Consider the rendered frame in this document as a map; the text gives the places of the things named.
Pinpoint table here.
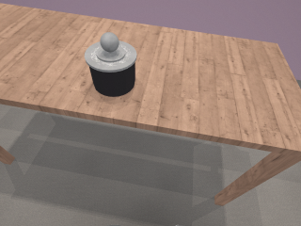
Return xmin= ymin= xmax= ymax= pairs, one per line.
xmin=0 ymin=3 xmax=301 ymax=206

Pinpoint pot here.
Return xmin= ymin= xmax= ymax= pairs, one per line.
xmin=89 ymin=63 xmax=135 ymax=97

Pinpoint knob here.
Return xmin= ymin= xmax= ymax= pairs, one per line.
xmin=100 ymin=32 xmax=119 ymax=53

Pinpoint lid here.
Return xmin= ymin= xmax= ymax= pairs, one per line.
xmin=84 ymin=40 xmax=137 ymax=73

